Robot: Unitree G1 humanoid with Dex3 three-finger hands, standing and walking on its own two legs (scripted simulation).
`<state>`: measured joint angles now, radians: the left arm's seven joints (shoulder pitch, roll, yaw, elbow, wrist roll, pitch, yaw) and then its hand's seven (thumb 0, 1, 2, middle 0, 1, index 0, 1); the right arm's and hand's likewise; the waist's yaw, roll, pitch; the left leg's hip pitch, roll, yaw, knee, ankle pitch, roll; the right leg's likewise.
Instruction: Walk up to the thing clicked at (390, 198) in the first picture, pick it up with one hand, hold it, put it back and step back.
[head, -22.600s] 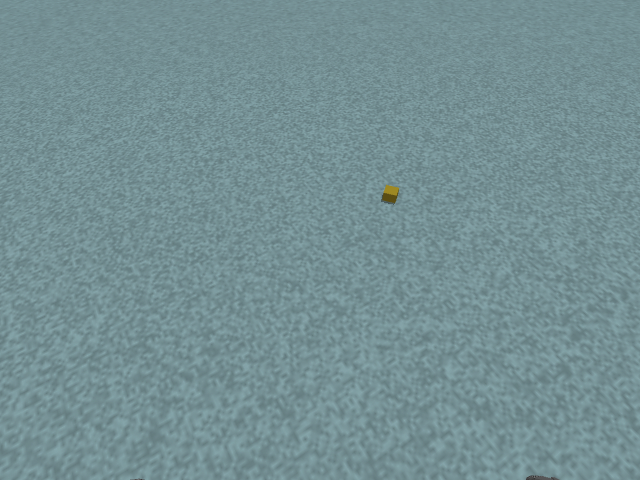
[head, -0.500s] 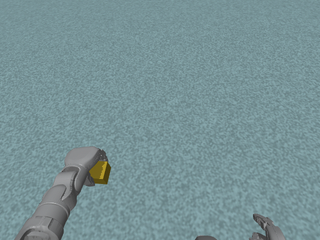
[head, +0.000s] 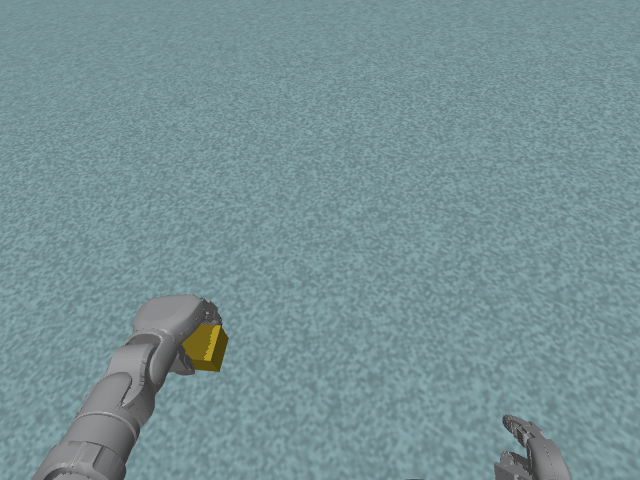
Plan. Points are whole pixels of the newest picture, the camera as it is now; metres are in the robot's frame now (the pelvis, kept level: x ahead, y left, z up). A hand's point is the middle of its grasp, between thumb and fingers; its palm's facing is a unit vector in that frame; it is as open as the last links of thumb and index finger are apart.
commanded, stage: hold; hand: left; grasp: from above
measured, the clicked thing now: (201, 347) +0.31 +0.21 -0.08
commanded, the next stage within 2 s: crouch in 1.08 s
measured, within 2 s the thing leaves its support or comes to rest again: neither
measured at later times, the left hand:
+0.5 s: hand (180, 347) +0.29 +0.22 -0.02, palm faces -0.44 -0.05 -0.90, open 8.0 cm
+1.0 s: hand (179, 342) +0.30 +0.22 -0.02, palm faces -0.44 -0.05 -0.90, open 8.0 cm
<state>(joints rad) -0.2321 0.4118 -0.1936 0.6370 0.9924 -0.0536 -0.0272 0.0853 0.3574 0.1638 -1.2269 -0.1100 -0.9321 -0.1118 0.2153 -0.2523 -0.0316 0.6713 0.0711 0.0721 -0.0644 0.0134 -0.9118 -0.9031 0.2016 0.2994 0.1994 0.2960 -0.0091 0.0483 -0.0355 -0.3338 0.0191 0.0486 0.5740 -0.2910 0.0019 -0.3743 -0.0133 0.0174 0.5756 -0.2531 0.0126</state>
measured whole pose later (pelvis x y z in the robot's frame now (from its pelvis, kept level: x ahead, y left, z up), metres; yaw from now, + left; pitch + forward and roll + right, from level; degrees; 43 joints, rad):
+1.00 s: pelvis +0.01 +0.00 +0.01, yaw +0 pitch +1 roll +0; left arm -0.20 0.41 -0.20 0.56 0.99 -0.04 -0.05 0.09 0.38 0.14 -1.24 -0.08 -0.93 -0.08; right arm 0.19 -0.25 -0.03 0.66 0.08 0.11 -0.07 0.01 -0.91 -0.90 0.20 0.30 0.20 0.30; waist 0.01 0.05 -0.01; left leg -0.24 0.01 0.05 0.47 -0.26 0.00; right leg -0.28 -0.02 0.02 0.48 -0.22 0.01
